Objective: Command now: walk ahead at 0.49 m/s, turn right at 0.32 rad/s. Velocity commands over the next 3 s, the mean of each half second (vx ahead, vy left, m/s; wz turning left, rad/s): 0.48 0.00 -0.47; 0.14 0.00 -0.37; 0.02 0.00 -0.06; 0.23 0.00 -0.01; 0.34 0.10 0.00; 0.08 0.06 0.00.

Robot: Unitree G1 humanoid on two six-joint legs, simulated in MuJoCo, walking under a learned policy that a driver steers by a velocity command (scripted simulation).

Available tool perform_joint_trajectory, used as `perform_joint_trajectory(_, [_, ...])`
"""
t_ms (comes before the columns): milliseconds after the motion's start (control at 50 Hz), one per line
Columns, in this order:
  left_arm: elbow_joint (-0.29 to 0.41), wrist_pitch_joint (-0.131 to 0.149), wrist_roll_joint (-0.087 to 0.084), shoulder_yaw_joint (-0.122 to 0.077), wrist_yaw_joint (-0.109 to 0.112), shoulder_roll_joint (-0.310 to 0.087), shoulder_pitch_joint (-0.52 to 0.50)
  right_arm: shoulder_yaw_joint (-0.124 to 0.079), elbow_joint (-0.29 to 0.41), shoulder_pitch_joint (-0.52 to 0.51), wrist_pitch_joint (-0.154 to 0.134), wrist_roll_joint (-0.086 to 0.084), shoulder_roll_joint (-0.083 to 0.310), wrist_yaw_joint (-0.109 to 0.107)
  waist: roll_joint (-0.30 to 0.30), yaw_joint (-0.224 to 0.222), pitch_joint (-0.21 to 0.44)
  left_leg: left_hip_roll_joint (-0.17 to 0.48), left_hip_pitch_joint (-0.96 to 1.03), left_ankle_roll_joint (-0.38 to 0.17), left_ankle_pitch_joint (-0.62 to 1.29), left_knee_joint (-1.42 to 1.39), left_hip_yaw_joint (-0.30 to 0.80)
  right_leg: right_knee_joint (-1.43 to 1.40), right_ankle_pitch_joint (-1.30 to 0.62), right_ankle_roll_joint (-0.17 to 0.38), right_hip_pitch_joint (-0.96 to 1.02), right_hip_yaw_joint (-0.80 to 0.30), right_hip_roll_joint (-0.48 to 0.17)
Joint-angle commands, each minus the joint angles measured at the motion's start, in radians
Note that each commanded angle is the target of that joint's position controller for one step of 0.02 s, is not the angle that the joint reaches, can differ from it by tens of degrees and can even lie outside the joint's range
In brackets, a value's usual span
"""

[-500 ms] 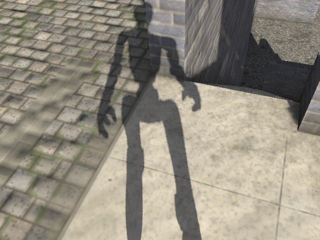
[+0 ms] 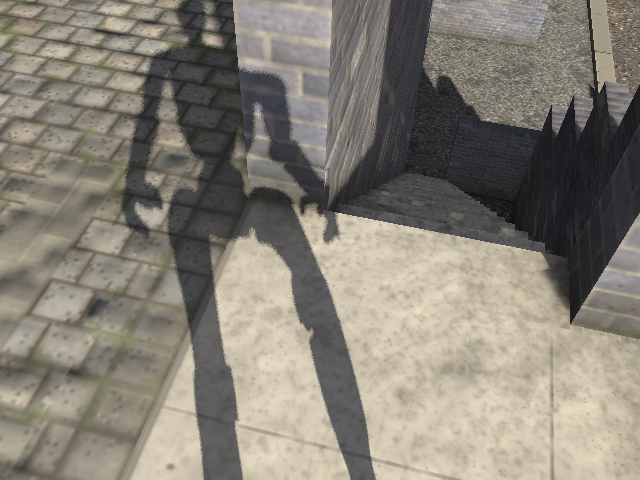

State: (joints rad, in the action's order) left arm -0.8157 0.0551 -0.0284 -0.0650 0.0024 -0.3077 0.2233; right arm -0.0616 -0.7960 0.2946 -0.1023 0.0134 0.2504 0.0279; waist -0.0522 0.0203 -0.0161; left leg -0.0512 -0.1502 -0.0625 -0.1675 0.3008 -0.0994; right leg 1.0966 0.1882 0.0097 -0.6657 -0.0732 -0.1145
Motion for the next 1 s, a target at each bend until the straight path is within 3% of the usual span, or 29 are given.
perform_joint_trajectory(20, [0.046, -0.001, 0.006, -0.013, 0.0, -0.037, 0.033, -0.03, 0.048, -0.057, -0.027, 0.005, 0.126, -0.014, 0.107, -0.032, -0.026, 0.28, -0.015, -0.146, 0.18, -0.194, 0.124, -0.093, -0.161, -0.013, -0.057, -0.071, -0.015])
perform_joint_trajectory(100, [0.089, 0.01, 0.012, 0.0, -0.025, -0.013, -0.092, -0.033, 0.026, -0.038, -0.021, -0.004, 0.153, -0.028, 0.087, 0.014, -0.057, 0.274, 0.031, -0.114, 0.21, -0.207, 0.017, -0.323, -0.322, -0.002, -0.029, 0.008, 0.006])
perform_joint_trajectory(200, [0.178, 0.011, 0.01, 0.011, -0.059, -0.005, -0.221, -0.045, -0.019, 0.037, 0.016, -0.022, 0.183, -0.038, 0.077, 0.062, -0.093, 0.334, 0.238, -0.096, 0.314, -0.127, -0.03, -0.454, -0.207, 0.038, -0.108, 0.072, 0.02])
perform_joint_trajectory(260, [0.209, 0.005, 0.008, -0.007, -0.072, -0.041, -0.178, -0.054, -0.013, 0.014, 0.042, -0.028, 0.222, -0.049, 0.13, 0.012, -0.021, 0.337, 0.289, -0.062, 0.751, 0.044, -0.076, -0.468, -0.046, 0.089, 0.032, 0.164, 0.098])
perform_joint_trajectory(280, [0.197, 0.001, 0.003, -0.026, -0.067, -0.078, -0.091, -0.056, -0.01, 0.008, 0.052, -0.026, 0.233, -0.056, 0.162, -0.038, 0.036, 0.324, 0.283, -0.043, 0.906, 0.176, -0.092, -0.471, 0.011, 0.112, 0.156, 0.194, 0.141])
perform_joint_trajectory(300, [0.162, 0.0, 0.0, -0.056, -0.055, -0.13, 0.066, -0.052, -0.005, -0.003, 0.058, -0.029, 0.231, -0.062, 0.147, -0.124, 0.118, 0.285, 0.208, -0.011, 0.91, 0.386, -0.118, -0.541, -0.038, 0.149, 0.381, 0.196, 0.185])
perform_joint_trajectory(320, [0.131, -0.011, 0.002, -0.09, -0.032, -0.216, 0.226, -0.035, 0.017, 0.014, 0.048, -0.013, 0.197, -0.065, 0.04, -0.188, 0.224, 0.244, -0.048, 0.031, 0.602, 0.694, -0.115, -0.557, -0.04, 0.212, 0.711, -0.016, 0.068])
perform_joint_trajectory(340, [0.136, -0.005, -0.002, -0.1, -0.027, -0.312, 0.198, 0.016, 0.07, 0.112, 0.012, 0.012, 0.038, -0.041, -0.223, -0.056, 0.313, 0.022, -0.517, 0.089, -0.373, 1.031, -0.003, -0.652, 0.117, 0.406, 1.049, -0.599, -0.183])
perform_joint_trajectory(360, [0.157, 0.004, 0.007, -0.075, -0.027, -0.215, 0.24, 0.002, 0.077, -0.007, -0.032, -0.026, 0.131, -0.023, -0.113, -0.144, 0.404, 0.022, -0.629, 0.071, -0.407, 1.119, 0.205, -0.787, 0.187, 0.413, 1.101, -0.761, -0.216])
perform_joint_trajectory(380, [0.153, 0.012, 0.017, -0.06, -0.026, -0.165, 0.204, -0.01, 0.109, -0.103, -0.051, -0.06, 0.175, -0.015, -0.07, -0.151, 0.258, 0.07, -0.694, 0.049, -0.314, 1.094, 0.208, -0.8, 0.092, 0.358, 1.006, -0.605, -0.187])
perform_joint_trajectory(400, [0.165, 0.015, 0.012, -0.053, -0.025, -0.144, 0.136, -0.003, 0.114, -0.117, -0.058, -0.047, 0.161, -0.02, 0.034, -0.103, 0.176, 0.116, -0.656, 0.04, -0.231, 1.003, 0.2, -0.794, -0.014, 0.324, 0.851, -0.479, -0.145])
perform_joint_trajectory(420, [0.193, 0.013, 0.018, -0.044, -0.023, -0.124, 0.057, -0.005, 0.111, -0.142, -0.054, -0.017, 0.162, -0.026, 0.081, -0.063, 0.104, 0.135, -0.596, 0.056, -0.204, 0.927, 0.184, -0.803, -0.204, 0.31, 0.702, -0.396, -0.119])
perform_joint_trajectory(440, [0.213, 0.011, 0.032, -0.038, -0.017, -0.114, 0.015, -0.011, 0.112, -0.12, -0.041, -0.005, 0.168, -0.027, 0.07, -0.024, 0.089, 0.152, -0.519, 0.071, -0.189, 0.895, 0.189, -0.811, -0.369, 0.307, 0.604, -0.337, -0.101])
perform_joint_trajectory(480, [0.223, 0.008, 0.03, -0.04, -0.008, -0.127, -0.014, -0.01, 0.111, -0.079, -0.011, 0.003, 0.15, -0.029, 0.054, 0.015, 0.075, 0.148, -0.45, 0.107, -0.19, 0.807, 0.169, -0.814, -0.573, 0.302, 0.489, -0.253, -0.073])
perform_joint_trajectory(540, [0.21, -0.005, 0.02, -0.051, 0.015, -0.17, 0.001, 0.007, 0.126, -0.126, 0.013, 0.011, 0.109, -0.04, 0.016, 0.008, 0.073, 0.086, -0.386, 0.144, -0.053, 0.6, 0.125, -0.788, -0.692, 0.26, 0.383, -0.136, 0.005])
perform_joint_trajectory(600, [0.193, -0.037, 0.008, -0.051, 0.036, -0.167, 0.034, 0.015, 0.142, -0.218, 0.019, 0.002, 0.099, -0.033, -0.041, -0.033, 0.113, 0.021, -0.305, 0.148, 0.158, 0.389, 0.121, -0.738, -0.58, 0.189, 0.381, -0.119, 0.057])
perform_joint_trajectory(680, [0.179, -0.061, 0.015, -0.04, 0.047, -0.144, 0.07, 0.007, 0.163, -0.289, 0.016, -0.009, 0.142, -0.025, -0.068, -0.062, 0.109, 0.014, -0.32, 0.129, 0.156, 0.235, 0.161, -0.658, -0.437, 0.156, 0.496, -0.242, 0.004])
perform_joint_trajectory(740, [0.174, -0.07, 0.024, -0.022, 0.06, -0.113, 0.052, -0.001, 0.139, -0.216, -0.013, 0.009, 0.155, -0.014, -0.074, -0.017, 0.118, 0.042, -0.217, 0.068, 0.26, 0.092, 0.149, -0.521, -0.381, 0.109, 0.552, -0.269, 0.03])
perform_joint_trajectory(760, [0.186, -0.067, 0.044, -0.011, 0.055, -0.089, 0.063, -0.009, 0.135, -0.183, -0.022, 0.036, 0.195, -0.02, -0.022, -0.015, 0.174, 0.128, -0.057, 0.026, 0.51, 0.116, 0.211, -0.413, -0.289, 0.073, 0.494, -0.238, 0.094])
perform_joint_trajectory(780, [0.189, -0.06, 0.057, 0.007, 0.051, -0.048, 0.15, -0.009, 0.144, -0.151, -0.021, 0.065, 0.236, -0.028, 0.157, -0.041, 0.25, 0.324, 0.191, -0.095, 0.963, 0.186, 0.406, -0.209, 0.165, 0.02, 0.307, -0.169, 0.188])
perform_joint_trajectory(800, [0.182, -0.06, 0.044, 0.015, 0.041, -0.06, 0.254, -0.007, 0.108, -0.1, -0.009, 0.051, 0.196, -0.024, 0.332, -0.069, 0.353, 0.486, 0.276, -0.268, 0.867, 0.136, 0.671, -0.044, 0.537, -0.028, 0.211, -0.135, 0.221])
perform_joint_trajectory(820, [0.15, -0.076, 0.036, -0.004, 0.04, -0.14, 0.245, 0.007, 0.122, -0.132, -0.003, 0.012, 0.14, -0.017, 0.206, -0.054, 0.303, 0.462, 0.202, -0.266, 0.551, 0.098, 0.695, 0.031, 0.508, -0.059, 0.188, -0.15, 0.17])
perform_joint_trajectory(840, [0.148, -0.094, 0.036, -0.015, 0.045, -0.176, 0.153, 0.015, 0.133, -0.164, 0.011, 0.015, 0.123, -0.014, 0.134, -0.027, 0.223, 0.394, 0.138, -0.213, 0.366, 0.082, 0.596, 0.077, 0.456, -0.084, 0.162, -0.12, 0.151])
perform_joint_trajectory(860, [0.175, -0.048, 0.093, 0.006, 0.013, -0.091, 0.157, 0.041, 0.183, -0.214, -0.005, -0.022, 0.045, -0.003, 0.238, -0.051, 0.213, 0.31, 0.046, -0.167, 0.049, -0.002, 0.524, 0.12, 0.431, -0.144, 0.116, -0.086, 0.113])
perform_joint_trajectory(880, [0.169, -0.025, 0.117, 0.023, -0.008, -0.036, 0.138, 0.065, 0.19, -0.274, -0.011, -0.036, -0.011, 0.002, 0.185, -0.082, 0.136, 0.252, -0.076, -0.106, -0.087, -0.024, 0.458, 0.065, 0.422, -0.167, 0.163, -0.082, 0.07])
perform_joint_trajectory(900, [0.163, -0.007, 0.12, 0.034, -0.031, -0.008, 0.144, 0.061, 0.222, -0.345, -0.016, -0.037, 0.011, 0.005, 0.139, -0.108, 0.11, 0.204, -0.184, -0.074, -0.096, -0.028, 0.38, 0.01, 0.406, -0.187, 0.237, -0.04, 0.058])
perform_joint_trajectory(940, [0.151, 0.001, 0.091, 0.036, -0.095, -0.001, 0.157, 0.022, 0.235, -0.413, -0.023, -0.019, 0.12, 0.01, 0.099, -0.107, 0.114, 0.122, -0.258, -0.042, -0.049, 0.023, 0.236, -0.247, 0.366, -0.22, 0.355, 0.058, 0.05])
perform_joint_trajectory(980, [0.15, 0.005, 0.05, 0.042, -0.147, 0.017, 0.137, 0.025, 0.2, -0.36, 0.006, -0.035, 0.116, 0.041, 0.059, -0.09, 0.108, 0.115, -0.232, 0.001, -0.242, 0.108, 0.266, -0.536, 0.112, -0.208, 0.442, 0.068, 0.06])
perform_joint_trajectory(1000, [0.163, 0.014, 0.046, 0.034, -0.143, -0.011, 0.121, 0.025, 0.183, -0.306, 0.02, -0.037, 0.105, 0.058, 0.102, -0.074, 0.099, 0.156, -0.253, 0.017, -0.324, 0.102, 0.333, -0.52, 0.062, -0.179, 0.466, 0.054, 0.064])
